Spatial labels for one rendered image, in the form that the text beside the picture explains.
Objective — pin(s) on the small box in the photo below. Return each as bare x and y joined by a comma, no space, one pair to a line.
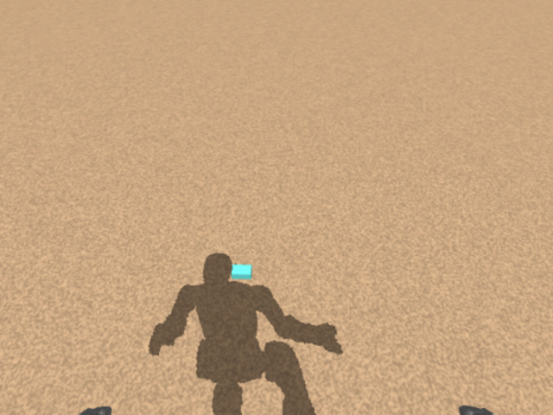
241,271

